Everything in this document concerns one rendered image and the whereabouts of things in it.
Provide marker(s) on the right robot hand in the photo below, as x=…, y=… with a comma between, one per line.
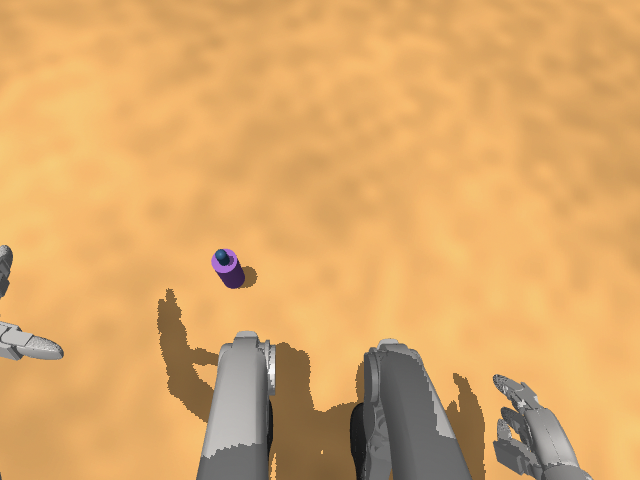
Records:
x=539, y=430

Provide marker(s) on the bottle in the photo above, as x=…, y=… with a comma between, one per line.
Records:
x=227, y=266

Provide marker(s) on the right robot foot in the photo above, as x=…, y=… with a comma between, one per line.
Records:
x=358, y=440

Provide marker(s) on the left robot hand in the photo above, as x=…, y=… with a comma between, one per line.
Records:
x=14, y=343

